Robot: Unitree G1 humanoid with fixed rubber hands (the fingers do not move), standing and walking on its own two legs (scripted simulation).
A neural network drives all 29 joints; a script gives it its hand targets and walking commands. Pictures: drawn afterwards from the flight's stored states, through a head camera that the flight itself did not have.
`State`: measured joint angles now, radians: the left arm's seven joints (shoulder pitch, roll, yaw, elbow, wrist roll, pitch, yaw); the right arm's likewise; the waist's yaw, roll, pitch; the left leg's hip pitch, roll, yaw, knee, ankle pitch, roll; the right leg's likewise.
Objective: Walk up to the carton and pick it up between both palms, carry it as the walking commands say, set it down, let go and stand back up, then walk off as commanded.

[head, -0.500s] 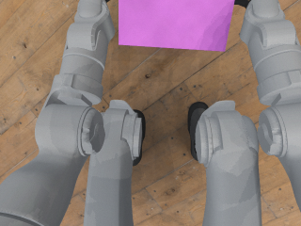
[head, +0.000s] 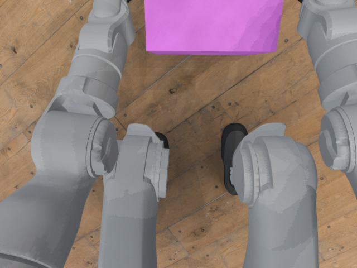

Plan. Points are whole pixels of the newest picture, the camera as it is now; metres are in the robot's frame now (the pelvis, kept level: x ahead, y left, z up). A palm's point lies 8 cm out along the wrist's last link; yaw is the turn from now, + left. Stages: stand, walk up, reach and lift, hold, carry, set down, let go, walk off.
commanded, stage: set down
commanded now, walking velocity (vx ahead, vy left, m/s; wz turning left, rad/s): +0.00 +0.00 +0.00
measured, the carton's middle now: out of the picture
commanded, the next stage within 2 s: none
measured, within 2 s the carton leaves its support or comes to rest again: rests again in 0.02 s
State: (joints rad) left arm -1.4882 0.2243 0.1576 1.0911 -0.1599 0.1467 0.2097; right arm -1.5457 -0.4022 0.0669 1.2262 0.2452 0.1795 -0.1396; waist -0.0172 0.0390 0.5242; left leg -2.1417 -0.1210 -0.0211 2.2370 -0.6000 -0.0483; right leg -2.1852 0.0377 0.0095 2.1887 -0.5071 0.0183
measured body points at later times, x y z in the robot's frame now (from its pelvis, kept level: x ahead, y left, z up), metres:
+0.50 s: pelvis +0.01 +0.00 -0.01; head +0.38 -0.02 +0.24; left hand +0.55 +0.13 -0.20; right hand +0.55 -0.19 -0.20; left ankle +0.12 +0.12 -0.33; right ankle +0.14 -0.12 -0.33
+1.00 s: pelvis +0.02 +0.00 -0.01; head +0.38 -0.02 +0.24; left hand +0.55 +0.13 -0.20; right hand +0.55 -0.19 -0.20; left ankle +0.12 +0.12 -0.33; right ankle +0.14 -0.12 -0.33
